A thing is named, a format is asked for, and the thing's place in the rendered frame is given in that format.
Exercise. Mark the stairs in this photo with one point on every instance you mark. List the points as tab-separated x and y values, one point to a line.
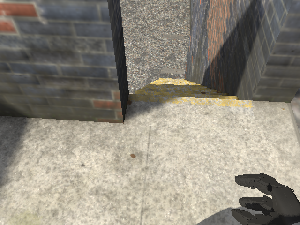
181	88

